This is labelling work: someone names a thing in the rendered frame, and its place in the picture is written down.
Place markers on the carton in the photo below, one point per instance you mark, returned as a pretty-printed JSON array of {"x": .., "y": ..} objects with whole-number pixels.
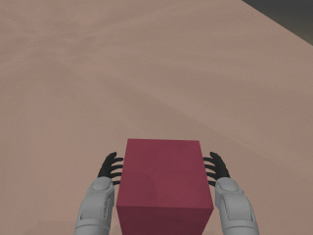
[{"x": 163, "y": 188}]

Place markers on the robot right forearm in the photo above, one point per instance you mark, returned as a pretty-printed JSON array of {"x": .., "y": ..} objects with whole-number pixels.
[{"x": 236, "y": 212}]

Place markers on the robot left forearm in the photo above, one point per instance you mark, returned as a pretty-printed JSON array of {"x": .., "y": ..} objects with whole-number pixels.
[{"x": 95, "y": 211}]

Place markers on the right robot hand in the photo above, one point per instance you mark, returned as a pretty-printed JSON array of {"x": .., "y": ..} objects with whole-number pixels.
[{"x": 219, "y": 168}]

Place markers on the left robot hand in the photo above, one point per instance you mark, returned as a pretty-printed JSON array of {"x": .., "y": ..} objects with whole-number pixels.
[{"x": 107, "y": 167}]

